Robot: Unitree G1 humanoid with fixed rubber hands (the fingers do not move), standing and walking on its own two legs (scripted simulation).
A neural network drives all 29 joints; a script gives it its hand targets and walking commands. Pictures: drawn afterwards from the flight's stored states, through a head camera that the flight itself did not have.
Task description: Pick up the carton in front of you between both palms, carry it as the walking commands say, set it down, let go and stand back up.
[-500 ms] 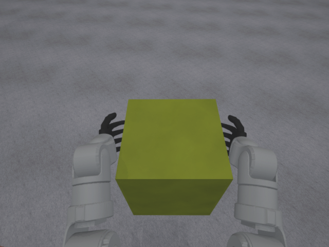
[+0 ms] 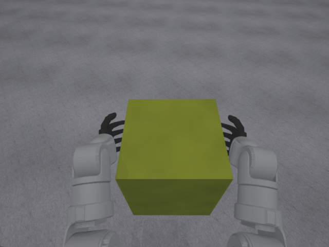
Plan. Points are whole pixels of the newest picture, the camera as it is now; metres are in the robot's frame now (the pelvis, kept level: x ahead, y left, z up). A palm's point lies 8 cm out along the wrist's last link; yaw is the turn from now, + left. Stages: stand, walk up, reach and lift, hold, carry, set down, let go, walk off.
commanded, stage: carry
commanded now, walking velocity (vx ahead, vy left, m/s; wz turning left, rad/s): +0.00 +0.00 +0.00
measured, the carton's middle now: (171, 161) +0.33 +0.00 +0.04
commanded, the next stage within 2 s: none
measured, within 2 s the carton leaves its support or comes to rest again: neither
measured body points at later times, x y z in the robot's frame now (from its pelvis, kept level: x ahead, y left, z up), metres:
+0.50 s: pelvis +0.08 +0.01 -0.02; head +0.08 +0.00 +0.43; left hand +0.43 +0.16 +0.08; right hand +0.42 -0.15 +0.07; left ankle +0.04 +0.10 -0.73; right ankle +0.09 -0.12 -0.69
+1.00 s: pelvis +0.33 -0.13 -0.15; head +0.39 -0.17 +0.29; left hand +0.66 +0.01 -0.11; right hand +0.67 -0.29 -0.12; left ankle +0.29 +0.02 -0.72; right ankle +0.34 -0.19 -0.86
